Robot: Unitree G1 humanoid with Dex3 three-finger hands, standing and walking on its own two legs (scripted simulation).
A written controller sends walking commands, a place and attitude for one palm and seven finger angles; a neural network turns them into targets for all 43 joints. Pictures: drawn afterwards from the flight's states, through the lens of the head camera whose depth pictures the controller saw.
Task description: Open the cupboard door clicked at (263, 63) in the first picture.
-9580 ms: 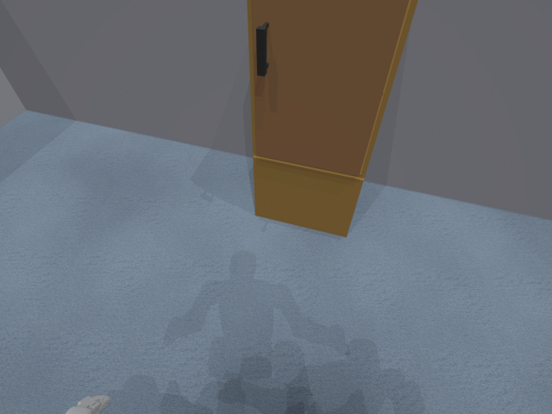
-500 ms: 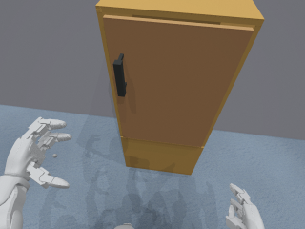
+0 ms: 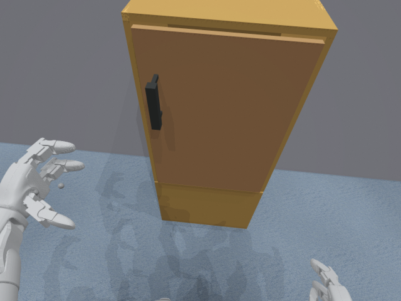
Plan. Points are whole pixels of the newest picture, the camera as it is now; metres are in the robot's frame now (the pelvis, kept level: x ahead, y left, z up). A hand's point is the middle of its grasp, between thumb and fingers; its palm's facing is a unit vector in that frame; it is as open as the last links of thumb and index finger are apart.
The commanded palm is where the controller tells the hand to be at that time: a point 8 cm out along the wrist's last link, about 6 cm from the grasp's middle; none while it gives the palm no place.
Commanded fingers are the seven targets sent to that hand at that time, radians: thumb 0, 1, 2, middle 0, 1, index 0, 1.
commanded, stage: raise the hand with hooked fingers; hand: left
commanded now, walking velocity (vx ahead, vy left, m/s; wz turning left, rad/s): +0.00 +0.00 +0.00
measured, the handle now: (156, 102) +0.55 +0.15 +0.08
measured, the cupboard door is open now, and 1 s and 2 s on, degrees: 0 0 0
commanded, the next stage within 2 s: move the hooked fingers beside the handle in 0.26 s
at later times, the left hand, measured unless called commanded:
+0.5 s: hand (66, 183) +0.29 +0.26 +0.10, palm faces -0.01 -1.00 -0.02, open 13.9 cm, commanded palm +0.28 +0.31 +0.10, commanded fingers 0.00 -0.50 0.30 -0.30 -1.20 -0.30 -1.20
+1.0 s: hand (92, 146) +0.38 +0.25 +0.09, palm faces -0.03 -1.00 -0.02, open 13.9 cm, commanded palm +0.36 +0.30 +0.09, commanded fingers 0.00 -0.50 0.30 -0.30 -1.20 -0.30 -1.20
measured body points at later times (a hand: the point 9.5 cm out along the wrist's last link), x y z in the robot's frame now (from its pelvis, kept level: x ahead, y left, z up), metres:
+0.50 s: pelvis +0.00 -0.01 +0.00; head +0.02 +0.00 +0.45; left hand +0.29 +0.32 +0.10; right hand +0.16 -0.25 -0.07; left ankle +0.05 +0.09 -0.72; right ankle -0.01 -0.13 -0.71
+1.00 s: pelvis +0.01 -0.02 +0.00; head +0.06 -0.01 +0.44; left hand +0.38 +0.30 +0.10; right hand +0.09 -0.29 -0.10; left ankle +0.05 +0.09 -0.71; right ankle -0.01 -0.13 -0.71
